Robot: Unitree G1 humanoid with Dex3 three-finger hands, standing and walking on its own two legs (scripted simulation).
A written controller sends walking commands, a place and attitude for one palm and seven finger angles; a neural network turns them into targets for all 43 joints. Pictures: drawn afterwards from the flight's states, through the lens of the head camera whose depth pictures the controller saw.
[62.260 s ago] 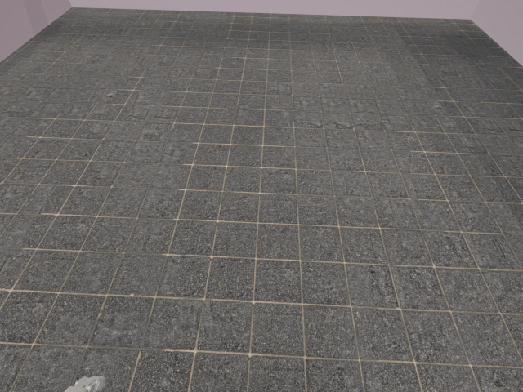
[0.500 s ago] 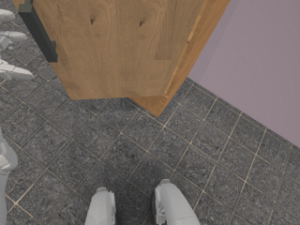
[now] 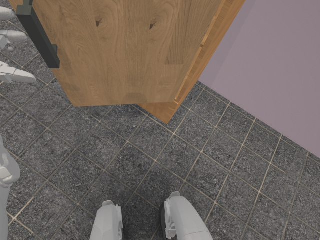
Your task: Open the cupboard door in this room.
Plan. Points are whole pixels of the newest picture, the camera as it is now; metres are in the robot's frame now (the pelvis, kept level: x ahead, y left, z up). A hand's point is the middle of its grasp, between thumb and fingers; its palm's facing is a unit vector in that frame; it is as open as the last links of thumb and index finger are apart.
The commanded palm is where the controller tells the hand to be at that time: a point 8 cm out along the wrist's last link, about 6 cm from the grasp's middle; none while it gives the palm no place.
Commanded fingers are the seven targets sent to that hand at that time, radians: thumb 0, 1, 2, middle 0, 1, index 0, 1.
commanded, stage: move the hooked fingers beside the handle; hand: left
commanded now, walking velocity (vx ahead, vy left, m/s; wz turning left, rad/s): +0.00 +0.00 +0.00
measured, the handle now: (42, 34) +0.57 +0.21 +0.07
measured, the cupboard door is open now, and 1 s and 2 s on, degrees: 41 41 41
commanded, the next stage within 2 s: slide the fingers in behind the handle in 0.38 s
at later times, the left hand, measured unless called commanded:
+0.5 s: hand (10, 54) +0.51 +0.26 +0.07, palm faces +0.01 -1.00 -0.02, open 14.0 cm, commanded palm +0.50 +0.30 +0.07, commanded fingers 0.00 -0.50 0.30 -0.30 -1.20 -0.30 -1.20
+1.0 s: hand (30, 52) +0.52 +0.23 +0.07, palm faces +0.00 -1.00 -0.02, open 14.0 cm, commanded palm +0.50 +0.27 +0.07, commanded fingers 0.00 -0.50 0.30 -0.30 -1.20 -0.30 -1.20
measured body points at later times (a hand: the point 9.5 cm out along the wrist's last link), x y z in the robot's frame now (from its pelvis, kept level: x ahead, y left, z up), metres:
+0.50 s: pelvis +0.00 +0.00 +0.00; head +0.16 +0.03 +0.42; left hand +0.51 +0.32 +0.08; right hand +0.01 -0.27 -0.10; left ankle +0.01 +0.11 -0.64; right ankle +0.03 -0.14 -0.64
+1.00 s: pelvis -0.01 -0.01 +0.00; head +0.16 +0.03 +0.42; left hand +0.51 +0.28 +0.08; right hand -0.01 -0.27 -0.10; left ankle +0.01 +0.11 -0.64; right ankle +0.03 -0.14 -0.64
